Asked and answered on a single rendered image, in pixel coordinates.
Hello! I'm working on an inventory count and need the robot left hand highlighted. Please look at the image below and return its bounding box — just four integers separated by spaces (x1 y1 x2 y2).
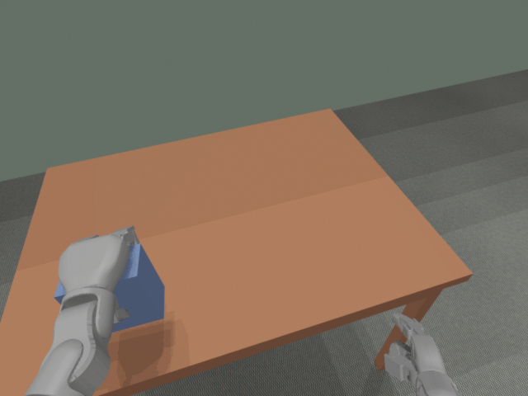
59 225 139 325

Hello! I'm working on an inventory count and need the robot right hand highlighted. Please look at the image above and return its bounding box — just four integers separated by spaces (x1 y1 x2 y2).
384 312 446 387

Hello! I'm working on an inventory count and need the table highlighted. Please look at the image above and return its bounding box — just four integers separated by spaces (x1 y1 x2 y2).
0 109 473 396

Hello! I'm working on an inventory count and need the sponge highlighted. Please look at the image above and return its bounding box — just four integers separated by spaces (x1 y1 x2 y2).
54 243 165 332

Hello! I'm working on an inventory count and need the right robot forearm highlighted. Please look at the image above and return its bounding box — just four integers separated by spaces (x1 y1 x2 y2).
416 370 463 396

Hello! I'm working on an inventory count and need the left robot forearm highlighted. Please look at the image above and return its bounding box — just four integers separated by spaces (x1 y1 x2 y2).
24 287 116 396

